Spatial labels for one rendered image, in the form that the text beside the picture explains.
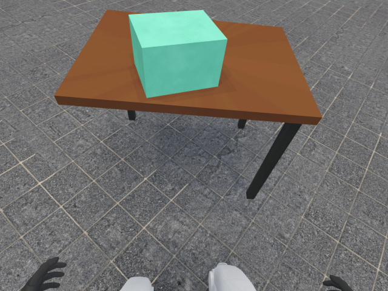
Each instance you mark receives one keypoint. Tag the table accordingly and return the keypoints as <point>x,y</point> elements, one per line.
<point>260,80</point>

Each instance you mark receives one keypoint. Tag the right robot hand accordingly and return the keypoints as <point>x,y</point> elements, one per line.
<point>338,283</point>

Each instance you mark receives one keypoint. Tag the carton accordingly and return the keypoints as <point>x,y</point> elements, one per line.
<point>176,52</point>

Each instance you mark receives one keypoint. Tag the robot thigh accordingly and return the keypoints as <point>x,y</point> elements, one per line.
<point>137,283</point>
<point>229,278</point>

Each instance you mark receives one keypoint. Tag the robot left thigh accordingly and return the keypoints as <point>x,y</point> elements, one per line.
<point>137,283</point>

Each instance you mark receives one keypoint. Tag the robot right thigh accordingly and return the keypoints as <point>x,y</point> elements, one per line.
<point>229,278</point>

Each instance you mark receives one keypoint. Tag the left robot hand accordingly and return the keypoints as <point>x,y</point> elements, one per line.
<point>35,283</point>

